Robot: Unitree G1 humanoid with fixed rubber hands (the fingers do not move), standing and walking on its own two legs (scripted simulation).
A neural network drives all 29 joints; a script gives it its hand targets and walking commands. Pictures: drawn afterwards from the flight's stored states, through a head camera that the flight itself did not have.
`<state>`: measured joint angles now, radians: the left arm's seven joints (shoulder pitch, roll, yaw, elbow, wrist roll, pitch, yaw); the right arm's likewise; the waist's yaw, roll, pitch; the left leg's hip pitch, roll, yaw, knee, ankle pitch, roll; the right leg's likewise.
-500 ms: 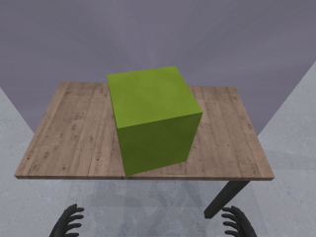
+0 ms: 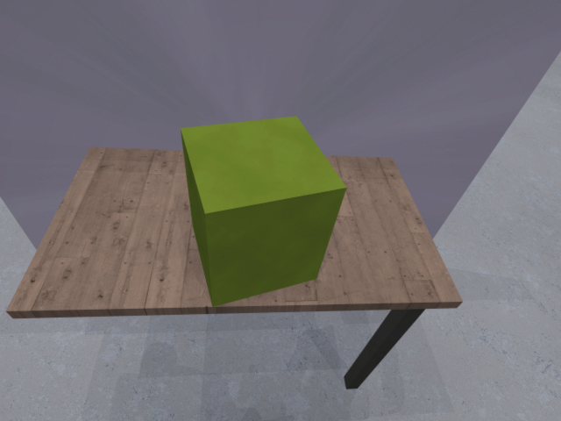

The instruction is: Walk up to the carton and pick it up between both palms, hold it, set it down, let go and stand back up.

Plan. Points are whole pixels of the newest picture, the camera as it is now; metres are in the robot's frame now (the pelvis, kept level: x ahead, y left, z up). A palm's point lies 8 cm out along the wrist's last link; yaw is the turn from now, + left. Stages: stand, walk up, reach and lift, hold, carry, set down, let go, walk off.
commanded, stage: stand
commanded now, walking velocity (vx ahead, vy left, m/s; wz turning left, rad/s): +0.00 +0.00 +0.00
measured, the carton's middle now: (254, 210) +0.48 +0.03 +0.02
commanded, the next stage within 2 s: none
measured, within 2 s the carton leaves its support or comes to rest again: neither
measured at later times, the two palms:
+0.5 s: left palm out of the picture +0.03 +0.24 -0.14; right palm out of the picture -0.01 -0.24 -0.11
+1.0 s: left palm out of the picture +0.02 +0.24 -0.14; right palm out of the picture +0.01 -0.20 -0.13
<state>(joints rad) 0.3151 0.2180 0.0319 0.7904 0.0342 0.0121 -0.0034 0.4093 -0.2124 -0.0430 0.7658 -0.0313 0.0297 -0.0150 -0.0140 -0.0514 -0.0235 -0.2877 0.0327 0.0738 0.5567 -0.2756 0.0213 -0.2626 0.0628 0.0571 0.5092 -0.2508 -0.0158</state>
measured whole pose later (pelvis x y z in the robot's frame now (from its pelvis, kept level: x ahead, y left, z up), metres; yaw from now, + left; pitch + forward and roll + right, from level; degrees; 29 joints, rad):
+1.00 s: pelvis +0.01 +0.02 +0.01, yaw -1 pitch +0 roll -1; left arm 0.33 0.17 0.00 1.02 0.01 0.00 0.03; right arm 0.35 -0.15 -0.01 1.00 -0.02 -0.01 -0.03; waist -0.01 -0.03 -0.03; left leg -0.22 -0.01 0.09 0.47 -0.25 0.06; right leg -0.20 0.02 0.09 0.44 -0.23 0.02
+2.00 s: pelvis +0.01 +0.02 +0.01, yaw +0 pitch -1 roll +0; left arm 0.33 0.12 -0.02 1.12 0.01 -0.01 0.04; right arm 0.37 -0.11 -0.02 1.13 -0.01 0.00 -0.03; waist -0.02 -0.02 0.01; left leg -0.19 -0.01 0.08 0.43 -0.22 0.04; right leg -0.18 0.02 0.07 0.41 -0.21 0.01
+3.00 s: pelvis +0.02 +0.02 +0.01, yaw +0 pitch -1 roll +0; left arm 0.34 0.10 0.00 1.13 0.01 -0.01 0.04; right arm 0.34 -0.10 -0.02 1.14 -0.02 -0.01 -0.04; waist -0.01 -0.03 0.02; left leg -0.17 -0.01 0.08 0.41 -0.23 0.04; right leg -0.17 0.02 0.08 0.41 -0.22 0.02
